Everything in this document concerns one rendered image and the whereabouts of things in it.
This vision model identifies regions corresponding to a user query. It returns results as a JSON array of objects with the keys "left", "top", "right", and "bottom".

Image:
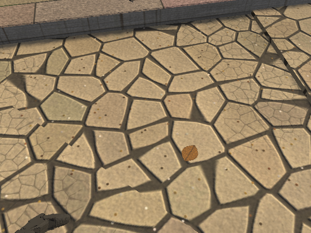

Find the left robot hand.
[{"left": 15, "top": 213, "right": 70, "bottom": 233}]

